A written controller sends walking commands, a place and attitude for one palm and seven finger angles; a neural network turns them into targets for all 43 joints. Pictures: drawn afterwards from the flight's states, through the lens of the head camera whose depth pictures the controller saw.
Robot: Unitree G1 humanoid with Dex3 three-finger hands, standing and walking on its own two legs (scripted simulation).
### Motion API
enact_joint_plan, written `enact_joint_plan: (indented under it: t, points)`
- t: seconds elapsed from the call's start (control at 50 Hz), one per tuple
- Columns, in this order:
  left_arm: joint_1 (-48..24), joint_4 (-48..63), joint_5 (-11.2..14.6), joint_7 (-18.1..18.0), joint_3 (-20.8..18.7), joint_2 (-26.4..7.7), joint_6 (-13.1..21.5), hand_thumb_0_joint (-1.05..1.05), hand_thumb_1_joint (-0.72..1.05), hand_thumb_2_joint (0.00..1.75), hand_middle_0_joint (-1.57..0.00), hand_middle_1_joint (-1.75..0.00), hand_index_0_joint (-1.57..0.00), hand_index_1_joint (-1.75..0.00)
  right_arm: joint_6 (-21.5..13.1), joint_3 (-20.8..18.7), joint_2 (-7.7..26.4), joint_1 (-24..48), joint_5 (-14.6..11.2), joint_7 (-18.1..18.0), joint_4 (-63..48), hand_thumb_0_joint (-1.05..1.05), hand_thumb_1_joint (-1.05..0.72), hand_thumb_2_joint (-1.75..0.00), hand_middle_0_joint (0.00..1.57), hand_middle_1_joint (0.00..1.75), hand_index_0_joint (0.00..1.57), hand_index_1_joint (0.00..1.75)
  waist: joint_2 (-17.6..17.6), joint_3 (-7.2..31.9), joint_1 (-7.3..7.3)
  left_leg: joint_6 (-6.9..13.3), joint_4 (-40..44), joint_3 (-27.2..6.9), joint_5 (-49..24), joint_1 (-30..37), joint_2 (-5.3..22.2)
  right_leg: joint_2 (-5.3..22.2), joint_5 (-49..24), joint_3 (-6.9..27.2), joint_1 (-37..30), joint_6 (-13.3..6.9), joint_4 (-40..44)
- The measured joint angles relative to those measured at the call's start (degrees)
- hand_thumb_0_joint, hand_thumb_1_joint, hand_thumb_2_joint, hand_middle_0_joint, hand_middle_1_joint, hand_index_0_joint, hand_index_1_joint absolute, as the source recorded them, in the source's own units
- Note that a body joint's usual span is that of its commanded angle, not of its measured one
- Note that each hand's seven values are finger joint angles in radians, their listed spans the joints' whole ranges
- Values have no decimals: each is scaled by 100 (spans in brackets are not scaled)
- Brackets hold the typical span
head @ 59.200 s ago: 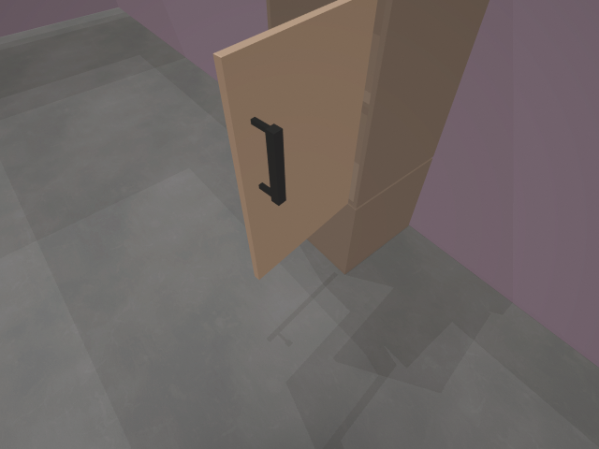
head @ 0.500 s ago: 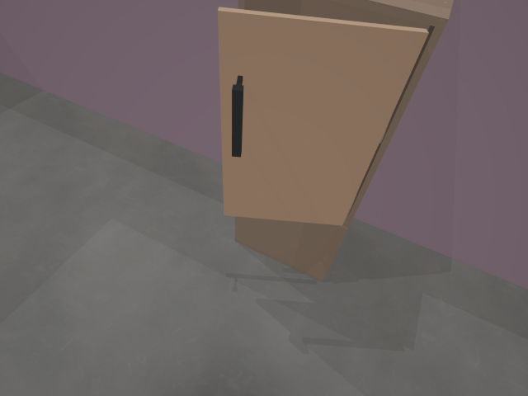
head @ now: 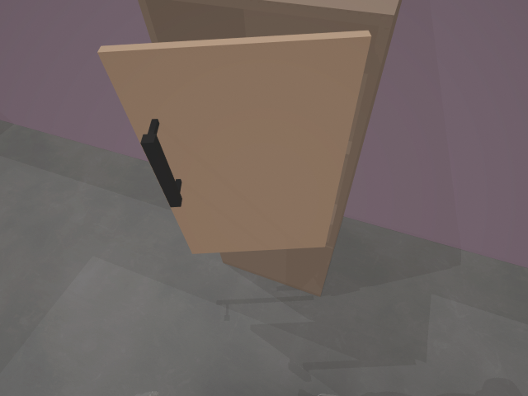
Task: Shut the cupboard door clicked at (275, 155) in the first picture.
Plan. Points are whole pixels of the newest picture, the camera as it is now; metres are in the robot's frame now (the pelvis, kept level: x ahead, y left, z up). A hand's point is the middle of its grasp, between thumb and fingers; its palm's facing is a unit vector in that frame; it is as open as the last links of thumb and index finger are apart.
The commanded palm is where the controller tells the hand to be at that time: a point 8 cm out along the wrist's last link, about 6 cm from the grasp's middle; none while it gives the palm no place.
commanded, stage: come to a stop and stand still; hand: left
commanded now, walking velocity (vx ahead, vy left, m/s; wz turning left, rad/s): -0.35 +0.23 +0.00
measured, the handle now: (165, 166) +0.48 +0.19 +0.05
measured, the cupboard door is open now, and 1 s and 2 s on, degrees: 23 23 23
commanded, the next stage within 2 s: look again from close up in 0.94 s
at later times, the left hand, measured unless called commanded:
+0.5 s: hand out of the picture +0.04 +0.23 -0.18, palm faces +0.12 -0.97 -0.22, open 7.4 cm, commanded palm none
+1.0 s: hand out of the picture -0.01 +0.21 -0.16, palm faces +0.03 -0.98 -0.17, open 7.3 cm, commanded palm none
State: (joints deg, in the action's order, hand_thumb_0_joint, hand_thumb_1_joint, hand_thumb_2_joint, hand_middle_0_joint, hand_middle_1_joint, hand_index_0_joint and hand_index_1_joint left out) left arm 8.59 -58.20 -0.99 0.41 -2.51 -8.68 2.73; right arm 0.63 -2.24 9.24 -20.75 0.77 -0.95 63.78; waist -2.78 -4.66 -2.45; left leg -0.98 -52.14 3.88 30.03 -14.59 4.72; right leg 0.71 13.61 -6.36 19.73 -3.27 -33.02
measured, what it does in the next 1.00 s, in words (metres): steps on the spot: left foot, then right foot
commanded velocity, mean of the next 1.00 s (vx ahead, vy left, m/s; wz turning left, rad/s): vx -0.07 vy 0.04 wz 0.00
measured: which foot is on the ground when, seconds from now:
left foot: up 0.00-0.44, down 0.46-1.00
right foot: down 0.00-0.50, up 0.52-0.68, down 0.70-1.00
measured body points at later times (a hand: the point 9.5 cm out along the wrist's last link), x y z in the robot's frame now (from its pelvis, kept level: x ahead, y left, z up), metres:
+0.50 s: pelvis +0.01 +0.03 +0.00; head +0.04 +0.05 +0.45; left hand +0.03 +0.28 -0.16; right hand +0.13 -0.21 -0.13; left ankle +0.01 +0.15 -0.73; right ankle +0.05 -0.09 -0.73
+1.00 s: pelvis -0.02 +0.05 +0.02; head -0.02 +0.05 +0.47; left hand -0.01 +0.27 -0.15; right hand -0.02 -0.19 -0.14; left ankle +0.01 +0.15 -0.73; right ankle -0.03 -0.08 -0.73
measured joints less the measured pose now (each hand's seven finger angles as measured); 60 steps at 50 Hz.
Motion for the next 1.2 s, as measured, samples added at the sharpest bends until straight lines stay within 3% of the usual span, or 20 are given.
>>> enact_joint_plan:
  t: [0.04,0.12,0.32,0.4,0.46,0.5,0.56,0.64,0.7,0.72,0.8,0.92,1.04,1.2]
  points:
    - [46,-43,33,-112,16,73,12,0,92,90,-20,-30,-20,-30,-11,14,33,204,-30,-53,-59,1,-91,-90,20,29,20,30,43,-10,49,-43,-370,-38,-128,-377,-120,-34,-109,-28,-226,-31,322]
    - [98,-91,10,-223,44,-1,-50,-2,95,90,-20,-30,-20,-30,63,27,72,630,-76,-95,-264,1,-91,-90,20,29,20,30,142,59,160,-154,90,-55,-388,-751,-274,-71,-211,-53,-482,-95,729]
    - [228,-45,-42,-252,15,-10,-302,0,92,90,-20,-30,-20,-30,316,-94,273,1540,-35,-19,-779,0,-91,-90,20,29,20,30,224,-15,390,-262,-170,-301,-529,-1107,-529,57,-138,-71,-538,-8,659]
    - [305,10,-74,-234,-25,-129,-343,0,91,90,-20,-30,-20,-30,260,-76,249,1614,-45,3,-887,0,-91,-90,20,29,20,30,389,-15,448,-214,747,-304,-671,-657,-475,210,-93,-55,-396,108,469]
    - [406,2,-38,-218,-31,-204,-384,0,91,90,-20,-30,-20,-30,138,-23,263,1494,-35,22,-917,0,-91,-90,20,29,20,30,365,76,430,-70,2072,-301,-1550,-10,-334,232,57,-96,-224,255,118]
    - [376,-47,-2,-225,-37,-298,-462,0,91,90,-20,-30,-20,-30,110,17,180,1410,6,-4,-834,0,-91,-90,20,29,20,30,490,58,440,118,2060,-270,-1350,25,-433,284,447,31,-174,337,-132]
    - [413,-59,-2,-212,-52,-398,-550,0,91,90,-20,-30,-20,-30,130,144,36,1283,57,-45,-732,0,-91,-90,20,29,20,30,610,64,515,216,2199,-168,-1398,129,-498,193,1027,347,-123,359,-584]
    - [450,-137,8,-163,-22,-394,-584,0,91,90,-20,-30,-19,-30,112,223,-57,1158,48,-88,-626,0,-90,-90,20,29,20,30,522,103,474,269,2462,-126,-1618,157,-545,72,1064,600,-276,354,-841]
    - [570,-183,11,-151,31,-369,-483,0,91,90,-20,-30,-19,-30,85,205,-63,1089,-13,-95,-530,0,-91,-90,20,29,21,30,514,193,465,271,2465,-17,-1655,63,-628,100,370,734,-770,355,123]
    - [588,-244,9,-165,47,-334,-440,0,91,90,-19,-30,-19,-30,77,191,-48,1095,-41,-86,-482,0,-91,-90,20,29,21,30,473,200,467,261,2425,20,-1642,29,-619,92,431,779,-862,357,349]
    - [660,-444,30,-154,180,-145,-358,0,91,90,-19,-30,-19,-30,15,140,66,1015,-74,-72,-340,0,-92,-90,20,29,21,30,224,213,291,247,2726,-11,-1837,182,-548,13,277,753,-1019,385,671]
    - [671,-577,54,-181,248,-51,-305,0,91,90,-20,-30,-19,-30,-27,198,66,718,-64,-52,-13,0,-92,-90,20,29,20,30,317,312,219,228,2997,-15,-2000,401,-519,-22,94,749,-1235,369,948]
    - [663,-638,47,-192,251,-45,-320,1,92,90,-20,-30,-20,-30,13,218,-11,435,-42,-66,195,0,-91,-90,20,29,20,30,438,333,184,213,3073,-32,-2078,436,-490,-52,0,734,-1288,351,1059]
    - [768,-434,20,-219,393,25,-162,0,92,90,-20,-30,-20,-30,-74,207,85,205,15,4,-224,0,-91,-90,20,29,20,30,93,198,81,313,2216,-80,-1756,-193,-499,-31,267,677,-767,363,368]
